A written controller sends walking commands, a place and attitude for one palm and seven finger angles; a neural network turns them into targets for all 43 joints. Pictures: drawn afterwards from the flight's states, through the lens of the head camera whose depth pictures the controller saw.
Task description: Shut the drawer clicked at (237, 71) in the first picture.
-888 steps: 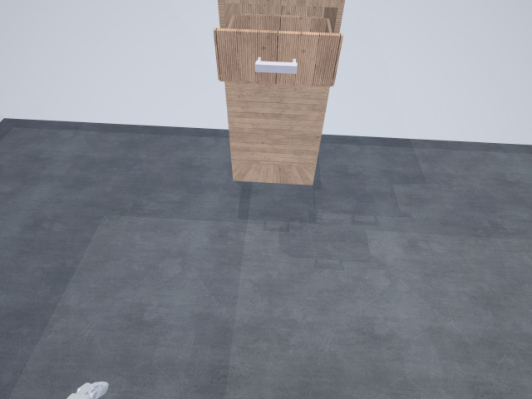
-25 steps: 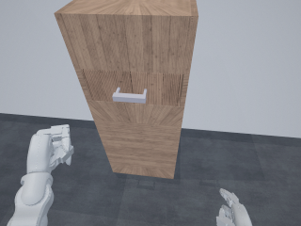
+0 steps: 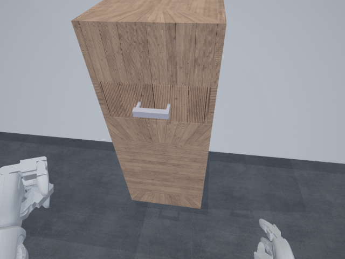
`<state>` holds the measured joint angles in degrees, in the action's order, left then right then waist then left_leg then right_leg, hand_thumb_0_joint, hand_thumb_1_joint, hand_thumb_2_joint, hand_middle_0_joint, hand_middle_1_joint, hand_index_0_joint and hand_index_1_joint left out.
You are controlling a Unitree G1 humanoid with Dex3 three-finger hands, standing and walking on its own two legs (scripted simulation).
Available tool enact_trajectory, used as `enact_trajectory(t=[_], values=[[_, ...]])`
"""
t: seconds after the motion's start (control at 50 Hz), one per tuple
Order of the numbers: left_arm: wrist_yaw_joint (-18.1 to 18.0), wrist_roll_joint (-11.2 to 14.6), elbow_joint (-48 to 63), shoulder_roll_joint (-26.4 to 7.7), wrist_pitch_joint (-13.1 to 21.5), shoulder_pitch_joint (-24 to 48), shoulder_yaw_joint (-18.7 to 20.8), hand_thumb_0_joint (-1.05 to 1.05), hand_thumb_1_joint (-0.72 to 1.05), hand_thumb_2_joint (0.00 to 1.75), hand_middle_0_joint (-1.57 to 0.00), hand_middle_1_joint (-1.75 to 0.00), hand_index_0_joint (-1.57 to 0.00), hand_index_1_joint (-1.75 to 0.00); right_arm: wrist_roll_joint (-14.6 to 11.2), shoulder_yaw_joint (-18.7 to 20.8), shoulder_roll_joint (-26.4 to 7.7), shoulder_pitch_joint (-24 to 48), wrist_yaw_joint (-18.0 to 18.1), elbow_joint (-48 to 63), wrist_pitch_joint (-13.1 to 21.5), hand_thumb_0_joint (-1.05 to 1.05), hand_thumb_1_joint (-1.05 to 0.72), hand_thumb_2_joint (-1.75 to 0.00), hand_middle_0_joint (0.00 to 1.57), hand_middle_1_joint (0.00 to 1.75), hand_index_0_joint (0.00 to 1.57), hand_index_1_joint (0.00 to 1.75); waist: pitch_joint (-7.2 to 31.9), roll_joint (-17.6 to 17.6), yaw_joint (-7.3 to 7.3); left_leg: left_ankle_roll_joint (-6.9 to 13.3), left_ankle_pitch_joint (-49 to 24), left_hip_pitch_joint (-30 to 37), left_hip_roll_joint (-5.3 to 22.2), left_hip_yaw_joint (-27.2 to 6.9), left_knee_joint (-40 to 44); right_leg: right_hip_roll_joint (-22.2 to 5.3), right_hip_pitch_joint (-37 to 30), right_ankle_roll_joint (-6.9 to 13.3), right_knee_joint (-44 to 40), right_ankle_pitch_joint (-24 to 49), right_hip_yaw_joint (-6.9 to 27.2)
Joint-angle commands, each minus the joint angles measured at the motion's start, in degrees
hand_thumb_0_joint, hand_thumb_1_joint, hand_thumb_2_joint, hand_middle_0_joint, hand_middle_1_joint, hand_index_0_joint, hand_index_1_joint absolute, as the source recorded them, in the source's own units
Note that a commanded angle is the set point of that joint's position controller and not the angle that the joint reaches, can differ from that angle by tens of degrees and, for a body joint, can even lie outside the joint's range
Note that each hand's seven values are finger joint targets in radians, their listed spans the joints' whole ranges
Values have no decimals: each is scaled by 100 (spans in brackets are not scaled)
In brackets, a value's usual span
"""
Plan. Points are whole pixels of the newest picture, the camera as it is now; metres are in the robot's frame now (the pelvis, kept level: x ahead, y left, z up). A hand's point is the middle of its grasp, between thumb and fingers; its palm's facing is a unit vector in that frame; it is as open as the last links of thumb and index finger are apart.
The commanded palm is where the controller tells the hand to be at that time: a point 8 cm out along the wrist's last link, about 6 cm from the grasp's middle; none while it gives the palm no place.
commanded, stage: step back with the hand held close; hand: left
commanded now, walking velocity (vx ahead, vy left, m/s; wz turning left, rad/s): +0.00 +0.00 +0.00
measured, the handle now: (152, 109) +0.59 +0.16 +0.02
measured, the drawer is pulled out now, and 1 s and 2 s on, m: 0.00 0.00 0.00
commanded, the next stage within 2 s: stop stepping back and stand still in 1.46 s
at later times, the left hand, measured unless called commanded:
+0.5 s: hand (41, 195) +0.17 +0.25 +0.16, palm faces +0.32 -0.80 -0.51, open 3.2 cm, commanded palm +0.11 +0.29 +0.17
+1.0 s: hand (9, 231) +0.10 +0.26 +0.17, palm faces +0.40 -0.76 -0.51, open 3.2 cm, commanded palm +0.03 +0.29 +0.17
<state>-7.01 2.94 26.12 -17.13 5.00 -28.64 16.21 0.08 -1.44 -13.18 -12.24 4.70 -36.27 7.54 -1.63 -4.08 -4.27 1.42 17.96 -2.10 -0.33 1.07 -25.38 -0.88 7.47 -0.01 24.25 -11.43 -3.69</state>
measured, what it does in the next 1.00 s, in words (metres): shifts its weight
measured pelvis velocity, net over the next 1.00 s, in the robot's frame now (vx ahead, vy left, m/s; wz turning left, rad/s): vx -0.09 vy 0.01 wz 0.02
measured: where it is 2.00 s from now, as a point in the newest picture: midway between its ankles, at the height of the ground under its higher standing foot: outside the picture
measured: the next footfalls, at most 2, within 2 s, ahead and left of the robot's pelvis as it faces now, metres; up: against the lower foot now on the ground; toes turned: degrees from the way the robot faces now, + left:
left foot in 1.70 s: -0.25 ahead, +0.14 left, +0.00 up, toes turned +5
right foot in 1.96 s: -0.22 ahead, -0.09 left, +0.00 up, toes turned -3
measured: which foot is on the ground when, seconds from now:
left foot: down 0.00-1.00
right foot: down 0.00-1.00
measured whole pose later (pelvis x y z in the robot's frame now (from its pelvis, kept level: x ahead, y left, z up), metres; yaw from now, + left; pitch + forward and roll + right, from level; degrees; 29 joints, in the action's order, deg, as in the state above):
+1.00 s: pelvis -0.09 +0.01 -0.02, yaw +1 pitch +1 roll -1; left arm -8.7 -1.1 34.2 -23.6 15.2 -34.5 24.7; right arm 0.1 0.8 -11.9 -15.7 4.4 -31.8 4.5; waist 0.0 0.7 1.7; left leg 3.0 14.2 -23.3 -1.3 0.1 -36.5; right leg 1.3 22.0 -1.5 35.9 -13.1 1.5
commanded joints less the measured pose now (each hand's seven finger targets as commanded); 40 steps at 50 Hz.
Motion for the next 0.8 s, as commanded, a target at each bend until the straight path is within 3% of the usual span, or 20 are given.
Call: enact_trajectory(t=[0.0, 0.06, 0.08, 0.1, 0.12, 0.14, 0.2, 0.22, 0.3, 0.38, 0.46, 0.52, 0.56, 0.62, 0.68, 0.72, 0.78], values=[[-90, -1, 1307, -1067, 404, 516, 655, 0, 90, 90, -140, -160, -140, -160, 26, 204, -543, 729, 54, 944, 411, 0, -90, -90, 20, 30, 20, 30, 363, 88, 29, -26, -1067, -734, 141, -146, 583, -5, -532, 157, -323, 284, 252], [-82, 15, 1346, -1082, 407, 401, 694, 0, 90, 90, -140, -160, -140, -160, 27, 192, -515, 744, 50, 944, 442, 0, -90, -90, 20, 30, 20, 30, 355, 29, 13, -44, -1249, -750, 138, -129, 569, -7, -606, 164, -305, 524, 271], [-102, 23, 1722, -1699, 687, 1029, 1444, 0, 90, 90, -140, -160, -140, -160, 23, 239, -690, 659, 0, 1108, 256, 0, -90, -90, 20, 30, 20, 30, -152, 118, 348, 99, -713, -1251, 216, -227, 390, -318, 2, 202, -656, 604, 1064], [-60, -12, 1112, -1258, 695, 368, 1151, 0, 90, 90, -140, -160, -140, -160, 32, 258, -584, 593, -5, 995, 132, 0, -90, -90, 20, 30, 20, 30, -81, 438, 371, 101, -644, -1126, 183, -280, 246, -486, 152, 248, -802, 424, 1099], [-48, -34, 1125, -1279, 703, 294, 1136, 0, 90, 90, -140, -160, -140, -160, 40, 280, -600, 672, -21, 1049, 68, 0, -90, -90, 20, 30, 20, 30, -164, 501, 358, 99, -712, -1078, 158, -273, 196, -515, 305, 271, -925, 441, 1171], [-31, -49, 991, -1075, 700, 71, 970, 0, 90, 90, -140, -160, -140, -160, 46, 280, -585, 631, -45, 1032, -4, 0, -90, -90, 20, 30, 20, 30, -12, 542, 401, 78, -796, -1019, 179, -237, 134, -572, 311, 269, -899, 449, 1120], [-33, -58, 1066, -967, 773, -284, 846, 0, 90, 90, -140, -160, -140, -160, 51, 357, -651, 618, -84, 1075, -158, 0, -90, -90, 20, 30, 20, 30, 470, 320, 437, 67, -1162, -1046, 260, -246, 188, -558, 83, 228, -593, 944, 925], [-41, -50, 1192, -1031, 806, -361, 914, 0, 90, 90, -140, -160, -140, -160, 51, 376, -670, 675, -76, 1118, -185, 0, -90, -90, 20, 30, 20, 30, 633, 203, 419, 54, -1434, -1042, 285, -277, 248, -504, -41, 209, -406, 1312, 820], [-110, -45, 1515, -1319, 858, -710, 1216, 0, 90, 90, -140, -160, -140, -160, -2, 457, -665, 695, -70, 1307, -325, 0, -90, -90, 20, 30, 20, 30, 1248, 291, 367, 17, -2294, -1292, 427, -371, 234, -404, -549, 108, 251, 2217, 560], [-129, -21, 1722, -1418, 883, -827, 1322, 0, 90, 90, -140, -160, -140, -160, -48, 492, -640, 718, -34, 1424, -399, 0, -90, -90, 20, 30, 20, 30, 1278, 293, 367, 3, -2403, -1551, 457, -401, 136, -418, -523, 87, 520, 2493, 591], [-144, -74, 1771, -1369, 910, -797, 1284, 0, 90, 90, -140, -160, -140, -160, -30, 508, -692, 681, 1, 1445, -361, 0, -90, -90, 20, 30, 20, 30, 1023, -23, 375, 99, -1941, -2015, 607, -565, 385, -252, -444, 0, 816, 1989, 524], [-144, -138, 1711, -1286, 934, -613, 1236, 0, 90, 90, -140, -160, -140, -160, -5, 508, -736, 683, 23, 1455, -307, 0, -90, -90, 20, 30, 20, 30, 696, -203, 368, 271, -954, -2775, 766, -720, 744, -110, -582, -68, 1150, 1417, 495], [-162, -182, 1568, -1227, 956, -525, 1211, 0, 90, 90, -140, -160, -140, -160, -14, 503, -720, 630, 27, 1442, -272, 0, -90, -90, 20, 30, 20, 30, 491, -72, 399, 387, -118, -3308, 847, -737, 845, -113, -728, -83, 1295, 1218, 571], [-171, -248, 1599, -1265, 1000, -203, 1203, 0, 90, 90, -140, -160, -140, -160, -16, 496, -741, 604, 31, 1465, -228, 0, -90, -90, 20, 30, 20, 30, 246, 215, 441, 459, 1223, -3867, 705, -706, 729, -231, -698, -34, 1093, 772, 871], [-198, -295, 1594, -1252, 1051, -108, 1160, 0, 90, 90, -140, -160, -140, -160, -7, 498, -709, 478, 0, 1459, -195, 0, -90, -90, 20, 30, 20, 30, 162, 781, 486, 390, 1639, -3511, 393, -562, 75, -511, 62, 104, 217, -392, 1389], [-218, -283, 1798, -1382, 1094, -23, 1205, 0, 90, 90, -140, -160, -140, -160, 24, 497, -713, 452, -20, 1448, -188, 0, -90, -90, 20, 30, 20, 30, 241, 898, 510, 302, 1462, -2989, 247, -516, -357, -731, 673, 244, -368, -1184, 1654], [-273, -237, 1917, -1379, 1176, -181, 1195, 0, 90, 90, -140, -160, -140, -160, 40, 437, -651, 417, -24, 1415, -159, 0, -90, -90, 20, 30, 20, 30, 460, 731, 548, 254, 1128, -2432, 252, -550, -282, -707, 1083, 227, -394, -1408, 1340]])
